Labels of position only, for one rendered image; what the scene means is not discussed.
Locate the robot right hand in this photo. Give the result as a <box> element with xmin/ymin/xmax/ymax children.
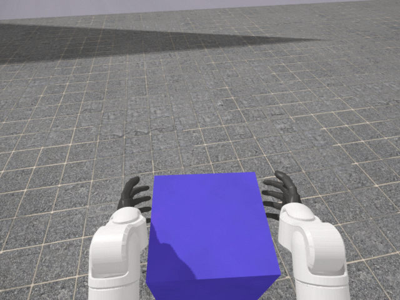
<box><xmin>262</xmin><ymin>171</ymin><xmax>302</xmax><ymax>221</ymax></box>

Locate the carton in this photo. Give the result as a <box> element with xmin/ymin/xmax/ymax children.
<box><xmin>146</xmin><ymin>172</ymin><xmax>281</xmax><ymax>300</ymax></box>

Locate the left robot forearm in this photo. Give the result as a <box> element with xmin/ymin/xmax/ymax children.
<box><xmin>88</xmin><ymin>207</ymin><xmax>148</xmax><ymax>300</ymax></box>

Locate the right robot forearm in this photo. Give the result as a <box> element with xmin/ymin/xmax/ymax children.
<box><xmin>278</xmin><ymin>202</ymin><xmax>351</xmax><ymax>300</ymax></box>

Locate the robot left hand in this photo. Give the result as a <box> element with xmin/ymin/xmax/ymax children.
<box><xmin>117</xmin><ymin>176</ymin><xmax>151</xmax><ymax>223</ymax></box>

